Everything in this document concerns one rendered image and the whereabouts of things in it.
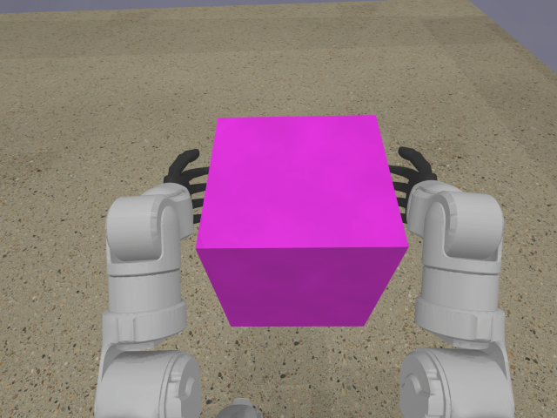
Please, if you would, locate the robot right forearm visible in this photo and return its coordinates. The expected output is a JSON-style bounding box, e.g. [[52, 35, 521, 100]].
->
[[406, 180, 514, 412]]

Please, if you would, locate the robot left upper arm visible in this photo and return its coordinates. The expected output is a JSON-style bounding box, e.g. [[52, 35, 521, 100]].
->
[[96, 350, 202, 418]]

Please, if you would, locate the right robot hand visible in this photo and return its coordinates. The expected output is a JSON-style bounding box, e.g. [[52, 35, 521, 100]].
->
[[388, 146, 437, 224]]

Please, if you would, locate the robot right upper arm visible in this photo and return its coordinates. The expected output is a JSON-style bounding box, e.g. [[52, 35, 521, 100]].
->
[[399, 347, 514, 418]]

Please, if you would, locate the robot left forearm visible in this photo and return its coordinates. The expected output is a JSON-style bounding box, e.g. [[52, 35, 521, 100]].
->
[[94, 183, 194, 418]]

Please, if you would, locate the left robot hand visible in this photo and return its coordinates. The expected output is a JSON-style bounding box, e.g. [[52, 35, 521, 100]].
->
[[164, 149, 210, 224]]

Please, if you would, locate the left robot shin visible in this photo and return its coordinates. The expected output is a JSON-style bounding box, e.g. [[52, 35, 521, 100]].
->
[[232, 398, 252, 407]]

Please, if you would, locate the carton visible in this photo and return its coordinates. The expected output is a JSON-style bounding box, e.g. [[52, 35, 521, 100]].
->
[[196, 115, 409, 327]]

